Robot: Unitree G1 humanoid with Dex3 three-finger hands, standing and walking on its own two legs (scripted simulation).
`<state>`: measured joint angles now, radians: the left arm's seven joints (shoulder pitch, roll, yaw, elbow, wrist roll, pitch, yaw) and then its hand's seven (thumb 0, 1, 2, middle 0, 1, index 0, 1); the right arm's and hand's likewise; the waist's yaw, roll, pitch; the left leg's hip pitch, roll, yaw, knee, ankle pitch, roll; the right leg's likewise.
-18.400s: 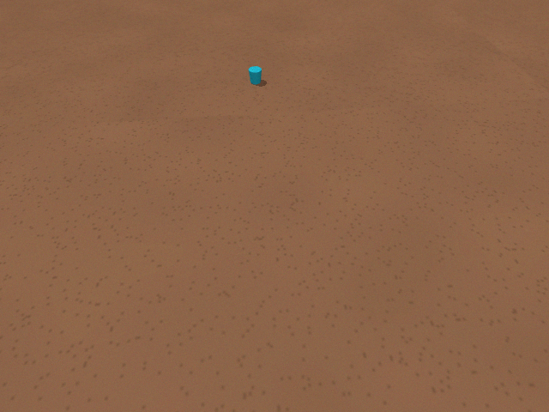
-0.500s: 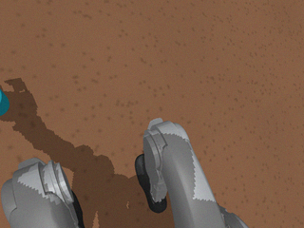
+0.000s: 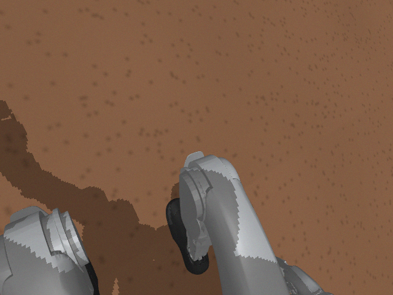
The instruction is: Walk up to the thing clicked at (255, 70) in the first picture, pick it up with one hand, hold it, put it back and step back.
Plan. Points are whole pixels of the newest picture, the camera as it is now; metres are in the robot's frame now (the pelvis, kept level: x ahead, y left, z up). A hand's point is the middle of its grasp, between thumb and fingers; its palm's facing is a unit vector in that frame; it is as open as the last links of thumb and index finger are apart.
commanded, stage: close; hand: left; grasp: from above
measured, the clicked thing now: out of the picture +0.47 +0.30 -0.26
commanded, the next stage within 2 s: settle in 1.52 s
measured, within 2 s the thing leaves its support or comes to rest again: neither
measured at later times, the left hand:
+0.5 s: hand out of the picture +0.46 +0.31 -0.22, palm faces -0.45 -0.13 -0.88, open 11.9 cm
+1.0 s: hand out of the picture +0.46 +0.31 -0.22, palm faces -0.45 -0.11 -0.89, open 11.7 cm
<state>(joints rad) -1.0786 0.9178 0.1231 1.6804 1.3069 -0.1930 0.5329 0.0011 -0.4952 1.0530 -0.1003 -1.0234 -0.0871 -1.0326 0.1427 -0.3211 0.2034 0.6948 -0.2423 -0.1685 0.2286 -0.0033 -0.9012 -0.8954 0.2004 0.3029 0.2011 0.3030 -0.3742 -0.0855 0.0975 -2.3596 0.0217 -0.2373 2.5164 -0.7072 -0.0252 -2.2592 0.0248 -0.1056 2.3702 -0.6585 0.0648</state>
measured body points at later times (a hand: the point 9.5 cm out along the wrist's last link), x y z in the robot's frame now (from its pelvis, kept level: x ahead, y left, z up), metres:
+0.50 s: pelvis +0.00 +0.00 +0.00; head +0.26 +0.11 +0.34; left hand +0.48 +0.31 -0.17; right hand +0.02 -0.25 -0.07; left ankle +0.06 +0.13 -0.27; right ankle +0.11 -0.13 -0.27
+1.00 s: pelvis -0.01 +0.00 +0.00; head +0.26 +0.11 +0.34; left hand +0.48 +0.31 -0.17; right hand +0.03 -0.25 -0.06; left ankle +0.06 +0.13 -0.27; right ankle +0.11 -0.13 -0.27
